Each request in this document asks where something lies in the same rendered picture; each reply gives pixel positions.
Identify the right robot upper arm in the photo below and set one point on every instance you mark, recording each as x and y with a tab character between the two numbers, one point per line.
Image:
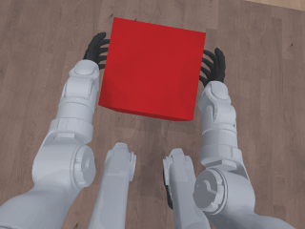
227	200

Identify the right robot foot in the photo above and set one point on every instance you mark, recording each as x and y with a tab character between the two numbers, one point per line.
169	199

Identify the right robot forearm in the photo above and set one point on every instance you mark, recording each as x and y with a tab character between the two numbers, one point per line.
219	134

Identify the left robot forearm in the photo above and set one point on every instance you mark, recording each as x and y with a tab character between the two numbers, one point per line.
73	121

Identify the right robot thigh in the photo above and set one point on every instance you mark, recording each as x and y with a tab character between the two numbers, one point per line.
179	175

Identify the left robot upper arm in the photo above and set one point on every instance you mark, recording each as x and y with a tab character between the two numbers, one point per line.
60	172

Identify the right robot hand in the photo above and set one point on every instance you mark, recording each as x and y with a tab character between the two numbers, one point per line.
217	68

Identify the left robot hand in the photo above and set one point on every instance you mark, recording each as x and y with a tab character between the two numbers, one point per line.
93	51

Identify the carton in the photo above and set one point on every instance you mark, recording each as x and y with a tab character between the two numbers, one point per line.
152	70

